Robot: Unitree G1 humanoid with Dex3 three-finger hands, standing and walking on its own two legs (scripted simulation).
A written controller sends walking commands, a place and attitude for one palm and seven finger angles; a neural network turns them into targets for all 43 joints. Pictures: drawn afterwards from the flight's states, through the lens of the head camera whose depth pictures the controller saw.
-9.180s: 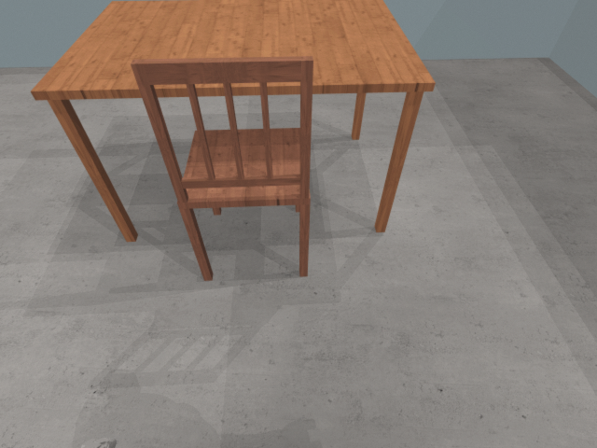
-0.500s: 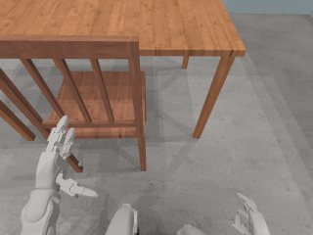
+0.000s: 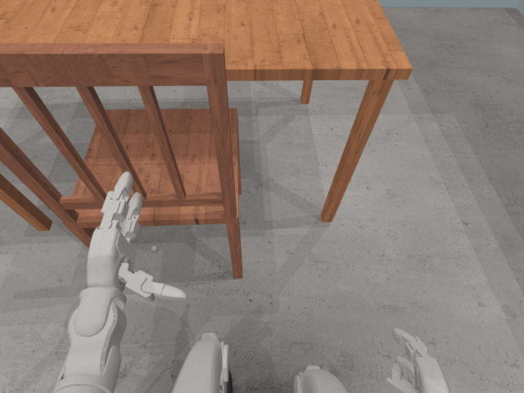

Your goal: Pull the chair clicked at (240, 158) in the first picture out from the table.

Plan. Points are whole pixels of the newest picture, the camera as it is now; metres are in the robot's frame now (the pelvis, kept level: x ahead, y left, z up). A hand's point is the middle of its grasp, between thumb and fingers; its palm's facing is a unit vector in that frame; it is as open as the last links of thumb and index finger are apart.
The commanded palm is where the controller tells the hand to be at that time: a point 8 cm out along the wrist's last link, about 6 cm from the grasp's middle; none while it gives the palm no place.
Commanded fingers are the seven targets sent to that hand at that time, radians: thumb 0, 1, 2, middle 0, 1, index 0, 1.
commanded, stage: aim the fingers beside a spindle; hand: left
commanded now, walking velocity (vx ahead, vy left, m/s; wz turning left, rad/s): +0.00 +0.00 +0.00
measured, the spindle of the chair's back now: (118, 152) +0.51 +0.29 +0.02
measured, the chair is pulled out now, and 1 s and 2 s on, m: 0.00 0.00 0.00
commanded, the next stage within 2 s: push the fingers through the gap in 1.08 s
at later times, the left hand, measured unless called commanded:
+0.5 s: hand (179, 226) +0.36 +0.15 +0.01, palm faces +0.07 -1.00 -0.03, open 16.9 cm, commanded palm +0.34 +0.20 +0.01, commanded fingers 0.00 -0.50 0.30 -0.06 -0.08 -0.06 -0.08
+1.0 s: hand (179, 224) +0.37 +0.15 +0.01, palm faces +0.08 -1.00 -0.03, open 16.9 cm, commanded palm +0.35 +0.20 +0.01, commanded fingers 0.00 -0.50 0.30 -0.06 -0.08 -0.06 -0.08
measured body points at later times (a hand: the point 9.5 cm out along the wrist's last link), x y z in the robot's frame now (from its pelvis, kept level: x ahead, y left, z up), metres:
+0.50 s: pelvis +0.00 -0.01 -0.02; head +0.09 +0.00 +0.42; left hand +0.35 +0.20 +0.02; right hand +0.12 -0.26 -0.13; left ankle +0.09 +0.11 -0.63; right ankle -0.03 -0.11 -0.63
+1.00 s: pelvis +0.00 -0.01 -0.02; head +0.10 +0.00 +0.42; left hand +0.36 +0.20 +0.01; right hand +0.13 -0.26 -0.13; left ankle +0.09 +0.11 -0.63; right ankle -0.03 -0.11 -0.63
